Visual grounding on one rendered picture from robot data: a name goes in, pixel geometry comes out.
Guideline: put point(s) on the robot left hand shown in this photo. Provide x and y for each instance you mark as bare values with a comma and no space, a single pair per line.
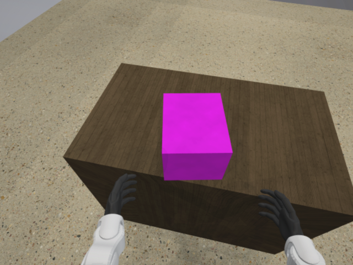
115,200

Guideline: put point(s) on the robot right hand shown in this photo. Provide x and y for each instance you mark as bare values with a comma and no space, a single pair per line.
284,214

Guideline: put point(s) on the left robot forearm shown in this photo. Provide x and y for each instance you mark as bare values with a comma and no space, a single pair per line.
108,241

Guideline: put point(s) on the carton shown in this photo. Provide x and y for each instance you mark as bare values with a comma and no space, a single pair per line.
195,138

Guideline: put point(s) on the right robot forearm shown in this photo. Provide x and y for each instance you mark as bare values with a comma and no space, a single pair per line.
300,250

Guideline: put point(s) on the pedestal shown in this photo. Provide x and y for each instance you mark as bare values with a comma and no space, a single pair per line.
283,138

